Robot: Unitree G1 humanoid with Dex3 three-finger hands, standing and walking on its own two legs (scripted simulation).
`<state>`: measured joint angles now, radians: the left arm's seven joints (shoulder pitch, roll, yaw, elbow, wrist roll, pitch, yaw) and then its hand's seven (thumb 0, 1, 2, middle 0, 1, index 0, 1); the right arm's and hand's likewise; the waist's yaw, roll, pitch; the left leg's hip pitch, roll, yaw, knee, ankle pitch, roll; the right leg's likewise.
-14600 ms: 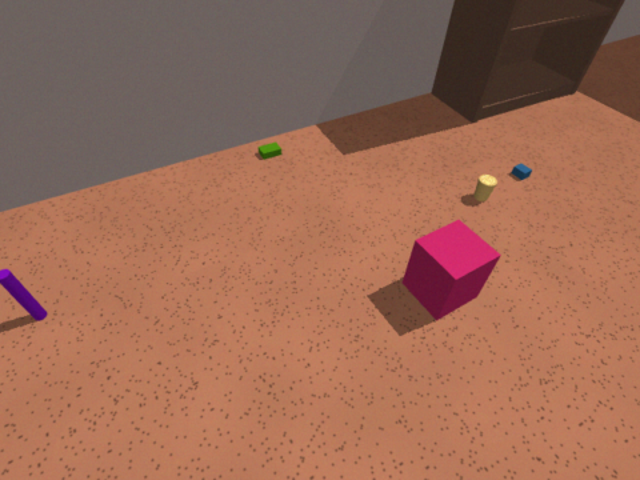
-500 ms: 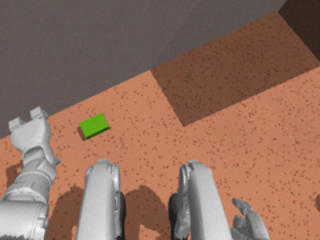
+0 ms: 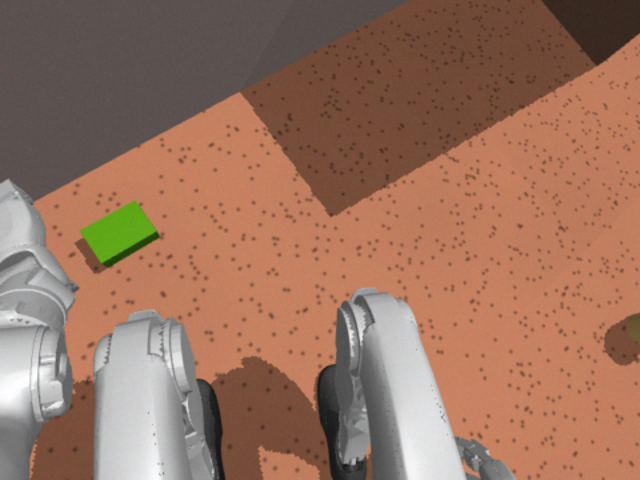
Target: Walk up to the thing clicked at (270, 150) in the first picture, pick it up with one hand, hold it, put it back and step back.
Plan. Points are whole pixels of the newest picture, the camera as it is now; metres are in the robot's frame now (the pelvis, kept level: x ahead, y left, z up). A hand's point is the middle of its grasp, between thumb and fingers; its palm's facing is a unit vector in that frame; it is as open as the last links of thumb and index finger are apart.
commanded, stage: rise first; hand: left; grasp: from above
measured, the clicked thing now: (121, 233) +0.49 +0.26 -0.35
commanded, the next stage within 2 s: none
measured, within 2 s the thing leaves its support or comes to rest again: neither
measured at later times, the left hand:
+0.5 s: hand (62, 247) +0.43 +0.30 -0.21, palm faces -0.31 -0.30 -0.90, open 13.1 cm
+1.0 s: hand (70, 242) +0.45 +0.30 -0.23, palm faces -0.32 -0.28 -0.90, open 13.3 cm
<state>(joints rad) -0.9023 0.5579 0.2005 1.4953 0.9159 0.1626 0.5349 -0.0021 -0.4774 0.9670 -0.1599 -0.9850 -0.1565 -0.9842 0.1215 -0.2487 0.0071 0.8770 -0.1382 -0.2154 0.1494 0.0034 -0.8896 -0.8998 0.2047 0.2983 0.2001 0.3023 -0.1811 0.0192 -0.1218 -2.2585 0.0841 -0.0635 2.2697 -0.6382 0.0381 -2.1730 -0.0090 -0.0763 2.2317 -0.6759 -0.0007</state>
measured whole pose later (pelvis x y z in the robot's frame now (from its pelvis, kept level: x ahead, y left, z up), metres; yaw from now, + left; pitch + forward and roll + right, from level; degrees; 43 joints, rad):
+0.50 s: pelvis +0.01 -0.01 -0.04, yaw -1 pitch +34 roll -5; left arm -0.97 0.63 0.28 1.55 0.97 0.08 0.53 0.00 -0.37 0.84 -0.23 -0.95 -0.24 -0.94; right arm 0.11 -0.28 0.02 0.85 -0.16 -0.22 0.23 0.00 -0.90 -0.90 0.20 0.30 0.20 0.30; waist -0.19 0.00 -0.03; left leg -2.34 0.09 -0.11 2.40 -0.67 0.01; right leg -2.26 0.00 -0.11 2.36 -0.69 -0.02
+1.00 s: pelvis +0.01 +0.00 -0.05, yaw -3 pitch +33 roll -7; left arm -0.99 0.68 0.28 1.61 0.99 0.08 0.55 0.00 -0.40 0.87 -0.23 -0.93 -0.23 -0.93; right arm 0.13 -0.29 0.07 0.84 -0.17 -0.24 0.27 0.00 -0.91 -0.91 0.20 0.30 0.20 0.30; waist -0.23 -0.01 -0.01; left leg -2.37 0.09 -0.12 2.45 -0.67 0.02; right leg -2.28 0.01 -0.12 2.38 -0.69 -0.01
